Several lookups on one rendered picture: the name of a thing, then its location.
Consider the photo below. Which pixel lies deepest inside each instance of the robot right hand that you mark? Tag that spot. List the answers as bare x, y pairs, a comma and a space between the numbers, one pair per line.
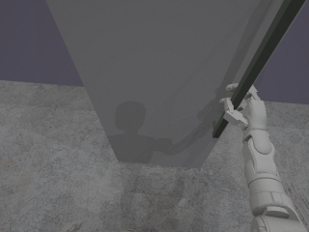
254, 112

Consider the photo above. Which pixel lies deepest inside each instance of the right robot upper arm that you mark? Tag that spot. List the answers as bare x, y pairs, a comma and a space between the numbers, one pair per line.
275, 224

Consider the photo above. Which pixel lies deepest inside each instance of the robot left hand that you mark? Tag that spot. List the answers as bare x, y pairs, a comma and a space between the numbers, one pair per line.
72, 227

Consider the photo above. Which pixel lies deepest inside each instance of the handle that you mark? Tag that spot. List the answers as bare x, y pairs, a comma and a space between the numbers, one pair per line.
274, 34

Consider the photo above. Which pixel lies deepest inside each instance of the robot right forearm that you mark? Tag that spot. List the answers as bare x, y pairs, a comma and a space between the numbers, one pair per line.
267, 195

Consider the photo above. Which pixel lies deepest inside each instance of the fridge door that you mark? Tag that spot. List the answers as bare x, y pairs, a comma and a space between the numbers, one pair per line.
156, 70

